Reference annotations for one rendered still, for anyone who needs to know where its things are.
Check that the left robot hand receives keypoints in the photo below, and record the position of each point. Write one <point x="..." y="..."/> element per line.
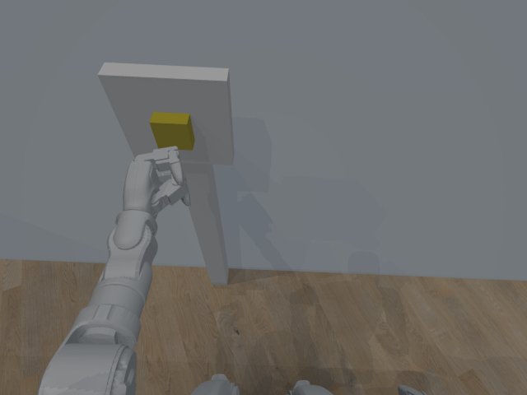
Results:
<point x="142" y="182"/>

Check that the robot shin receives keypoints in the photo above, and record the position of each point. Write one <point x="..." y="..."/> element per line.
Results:
<point x="301" y="382"/>
<point x="219" y="376"/>

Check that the left robot forearm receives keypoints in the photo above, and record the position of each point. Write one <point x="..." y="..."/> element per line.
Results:
<point x="114" y="310"/>

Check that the left robot shin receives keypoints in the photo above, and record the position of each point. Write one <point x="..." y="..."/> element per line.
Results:
<point x="219" y="376"/>

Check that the button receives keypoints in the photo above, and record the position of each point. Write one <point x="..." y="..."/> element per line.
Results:
<point x="172" y="129"/>

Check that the robot left upper arm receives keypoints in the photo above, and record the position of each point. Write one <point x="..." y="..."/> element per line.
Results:
<point x="92" y="369"/>

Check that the panel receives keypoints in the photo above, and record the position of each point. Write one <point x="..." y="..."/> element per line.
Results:
<point x="135" y="91"/>

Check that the right robot shin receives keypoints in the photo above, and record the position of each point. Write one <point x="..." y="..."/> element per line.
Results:
<point x="301" y="382"/>

